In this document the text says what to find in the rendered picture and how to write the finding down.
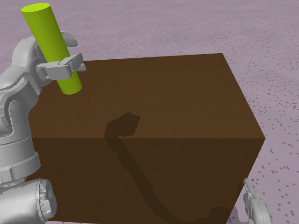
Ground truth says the left robot hand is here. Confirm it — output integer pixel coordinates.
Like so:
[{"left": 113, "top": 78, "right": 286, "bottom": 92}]
[{"left": 11, "top": 31, "right": 86, "bottom": 87}]

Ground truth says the left robot arm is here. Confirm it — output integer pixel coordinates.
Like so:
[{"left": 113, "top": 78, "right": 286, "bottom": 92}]
[{"left": 0, "top": 66, "right": 57, "bottom": 224}]

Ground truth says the right robot hand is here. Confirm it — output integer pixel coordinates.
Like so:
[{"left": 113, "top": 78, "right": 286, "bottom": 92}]
[{"left": 237, "top": 178, "right": 272, "bottom": 224}]

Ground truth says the can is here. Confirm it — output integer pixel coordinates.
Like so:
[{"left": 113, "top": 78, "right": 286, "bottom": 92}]
[{"left": 21, "top": 3, "right": 82, "bottom": 95}]

